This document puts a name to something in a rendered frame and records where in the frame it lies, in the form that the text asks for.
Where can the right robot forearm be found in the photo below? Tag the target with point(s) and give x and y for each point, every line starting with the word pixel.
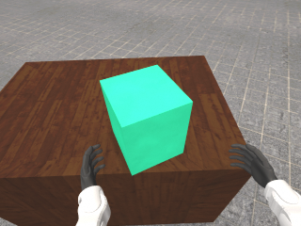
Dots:
pixel 284 202

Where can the right robot hand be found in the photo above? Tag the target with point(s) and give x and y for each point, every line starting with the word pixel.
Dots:
pixel 255 163

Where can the carton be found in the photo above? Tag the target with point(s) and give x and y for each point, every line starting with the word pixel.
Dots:
pixel 149 115

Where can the left robot hand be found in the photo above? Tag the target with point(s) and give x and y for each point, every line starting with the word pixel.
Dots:
pixel 88 173

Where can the left robot forearm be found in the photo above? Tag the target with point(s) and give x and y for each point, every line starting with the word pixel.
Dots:
pixel 93 209

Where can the pedestal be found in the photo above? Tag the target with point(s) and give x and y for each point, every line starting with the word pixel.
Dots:
pixel 51 112

